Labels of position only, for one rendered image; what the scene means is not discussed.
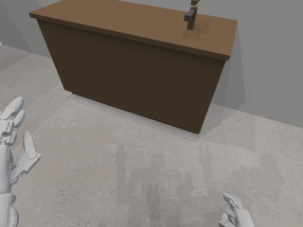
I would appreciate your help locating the right robot hand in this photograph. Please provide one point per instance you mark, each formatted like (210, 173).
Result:
(241, 218)

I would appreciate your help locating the counter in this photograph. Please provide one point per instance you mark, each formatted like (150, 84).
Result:
(141, 59)

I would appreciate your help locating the left robot hand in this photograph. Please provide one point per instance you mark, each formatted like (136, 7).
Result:
(10, 121)

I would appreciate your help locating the robot left forearm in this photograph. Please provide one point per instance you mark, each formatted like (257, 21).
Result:
(9, 216)

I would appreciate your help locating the tap lever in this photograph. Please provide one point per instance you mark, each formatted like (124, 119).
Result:
(189, 15)

